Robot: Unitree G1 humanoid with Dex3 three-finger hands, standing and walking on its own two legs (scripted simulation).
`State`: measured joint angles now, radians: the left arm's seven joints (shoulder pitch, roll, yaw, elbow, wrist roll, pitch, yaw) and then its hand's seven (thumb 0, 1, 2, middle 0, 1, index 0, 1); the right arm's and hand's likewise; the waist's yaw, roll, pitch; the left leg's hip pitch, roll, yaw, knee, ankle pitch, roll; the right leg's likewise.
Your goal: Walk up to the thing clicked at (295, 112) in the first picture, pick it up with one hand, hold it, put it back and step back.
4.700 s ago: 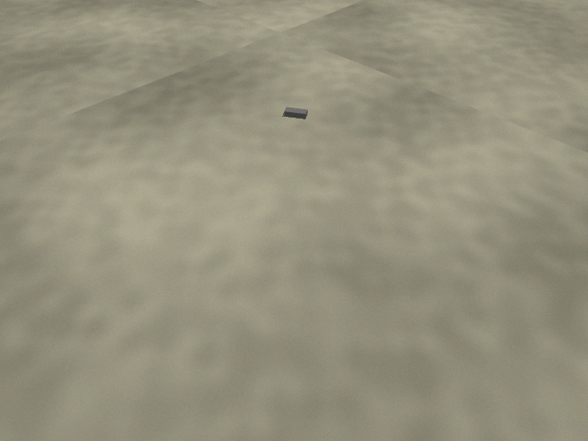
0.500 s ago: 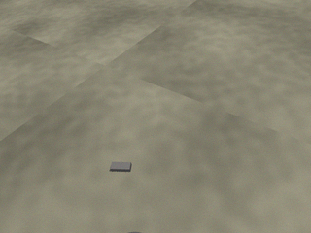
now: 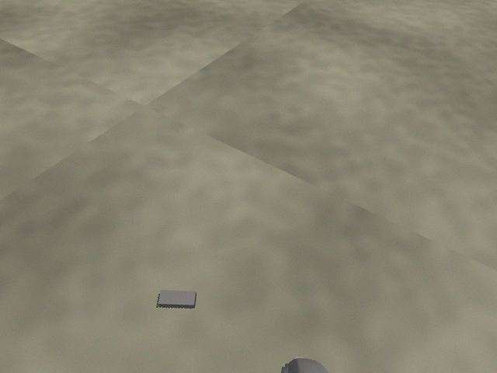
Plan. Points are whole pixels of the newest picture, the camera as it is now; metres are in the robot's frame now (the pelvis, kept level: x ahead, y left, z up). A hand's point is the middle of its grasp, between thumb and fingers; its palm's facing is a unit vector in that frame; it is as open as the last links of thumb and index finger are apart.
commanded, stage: walk up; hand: left
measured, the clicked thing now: (177, 299) +0.51 +0.26 -0.75
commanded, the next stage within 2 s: stand in 1.80 s
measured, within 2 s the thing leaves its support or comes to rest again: neither
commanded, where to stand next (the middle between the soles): +0.15 +0.02 m, yaw -1 degrees
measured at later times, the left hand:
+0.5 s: hand (92, 354) +0.19 +0.29 -0.15, palm faces -0.05 -0.92 -0.39, open 7.3 cm
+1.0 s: hand (102, 342) +0.21 +0.27 -0.14, palm faces -0.04 -0.94 -0.33, open 7.3 cm
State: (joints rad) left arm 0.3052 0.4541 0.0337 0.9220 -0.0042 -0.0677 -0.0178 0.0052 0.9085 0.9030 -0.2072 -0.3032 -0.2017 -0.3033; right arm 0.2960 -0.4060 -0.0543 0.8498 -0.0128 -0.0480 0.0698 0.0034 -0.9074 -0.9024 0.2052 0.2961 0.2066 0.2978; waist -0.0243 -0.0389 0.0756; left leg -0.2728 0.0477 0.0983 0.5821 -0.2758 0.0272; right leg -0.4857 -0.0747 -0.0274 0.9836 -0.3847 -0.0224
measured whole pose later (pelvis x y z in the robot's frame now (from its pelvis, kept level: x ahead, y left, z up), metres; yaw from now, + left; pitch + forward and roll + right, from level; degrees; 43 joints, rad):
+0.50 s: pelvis +0.09 +0.03 -0.02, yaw -2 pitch -3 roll +1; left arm 0.18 0.39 0.01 0.92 0.00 -0.01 0.00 0.00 0.90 0.90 -0.21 -0.30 -0.20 -0.30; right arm 0.21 -0.39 -0.03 0.96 -0.01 -0.03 0.01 0.00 -0.91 -0.90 0.20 0.30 0.21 0.30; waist 0.01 -0.01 0.09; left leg -0.34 0.03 0.04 0.70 -0.29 -0.01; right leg -0.39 -0.05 -0.01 0.74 -0.32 0.00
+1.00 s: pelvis +0.12 +0.02 +0.01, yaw -2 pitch -2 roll +0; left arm 0.08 0.35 -0.01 1.16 -0.01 -0.01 -0.01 0.00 0.91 0.90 -0.21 -0.30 -0.20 -0.30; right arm 0.02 -0.36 0.01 1.12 0.01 -0.02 0.01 0.00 -0.91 -0.90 0.20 0.30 0.21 0.30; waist 0.02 0.00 0.06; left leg -0.16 0.04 0.04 0.40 -0.20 -0.02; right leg -0.18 -0.03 -0.01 0.40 -0.17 0.02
